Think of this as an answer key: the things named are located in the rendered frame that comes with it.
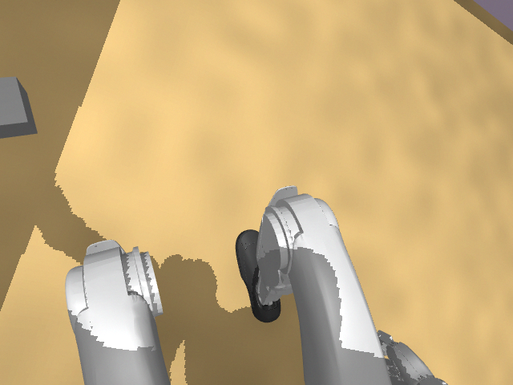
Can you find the right robot foot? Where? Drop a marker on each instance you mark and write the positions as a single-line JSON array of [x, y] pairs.
[[246, 255]]

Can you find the carton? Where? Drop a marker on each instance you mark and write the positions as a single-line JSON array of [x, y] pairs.
[[16, 118]]

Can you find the right robot hand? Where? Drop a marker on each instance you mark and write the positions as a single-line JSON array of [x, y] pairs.
[[404, 366]]

